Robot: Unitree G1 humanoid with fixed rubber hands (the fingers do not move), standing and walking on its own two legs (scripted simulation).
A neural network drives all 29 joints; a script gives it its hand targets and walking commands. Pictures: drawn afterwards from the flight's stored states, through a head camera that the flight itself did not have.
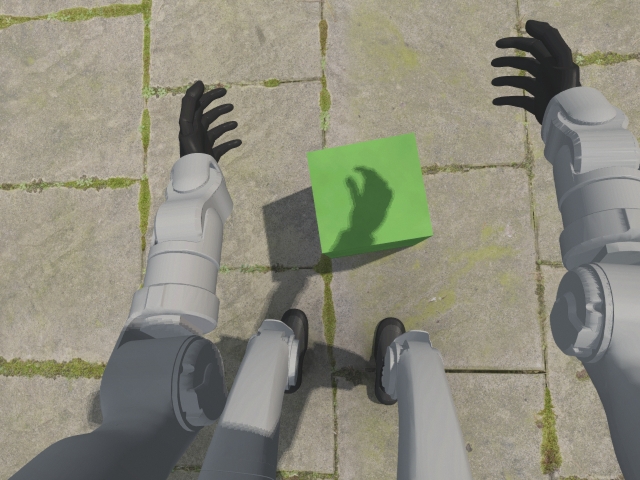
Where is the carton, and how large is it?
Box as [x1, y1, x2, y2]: [307, 133, 432, 258]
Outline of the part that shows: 414,133 307,152 322,252 331,258 413,245 432,235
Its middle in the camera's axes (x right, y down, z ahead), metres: +0.11 -0.09 +0.86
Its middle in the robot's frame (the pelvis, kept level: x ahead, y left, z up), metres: +0.50 -0.02 -0.52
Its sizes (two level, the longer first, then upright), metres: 0.210 0.200 0.250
